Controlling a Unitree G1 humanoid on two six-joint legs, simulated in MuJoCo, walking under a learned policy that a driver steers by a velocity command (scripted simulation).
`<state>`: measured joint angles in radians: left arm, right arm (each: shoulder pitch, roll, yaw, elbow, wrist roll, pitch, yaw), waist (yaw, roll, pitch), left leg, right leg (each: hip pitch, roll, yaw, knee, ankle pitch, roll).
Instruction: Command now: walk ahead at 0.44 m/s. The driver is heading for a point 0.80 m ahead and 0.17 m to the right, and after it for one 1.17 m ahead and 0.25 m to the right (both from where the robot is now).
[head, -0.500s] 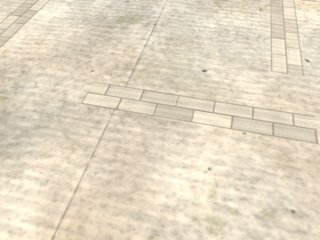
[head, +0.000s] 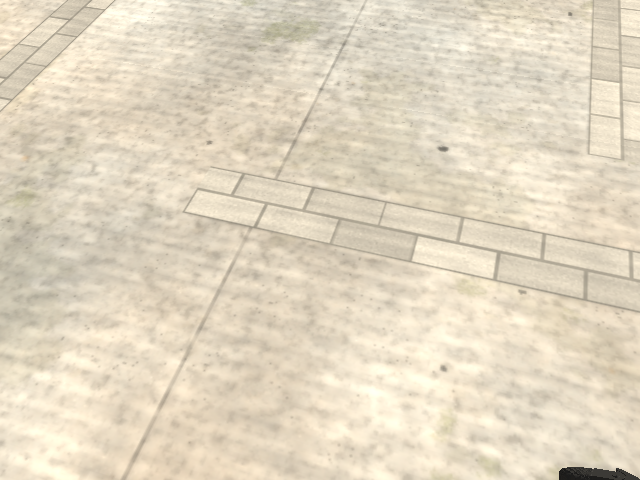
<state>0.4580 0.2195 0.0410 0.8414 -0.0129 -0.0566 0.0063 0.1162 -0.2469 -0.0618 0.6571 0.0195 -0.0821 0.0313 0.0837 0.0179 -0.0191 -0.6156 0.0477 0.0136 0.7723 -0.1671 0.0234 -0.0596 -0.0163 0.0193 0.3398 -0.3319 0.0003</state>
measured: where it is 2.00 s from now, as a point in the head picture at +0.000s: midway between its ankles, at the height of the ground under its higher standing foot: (459, 263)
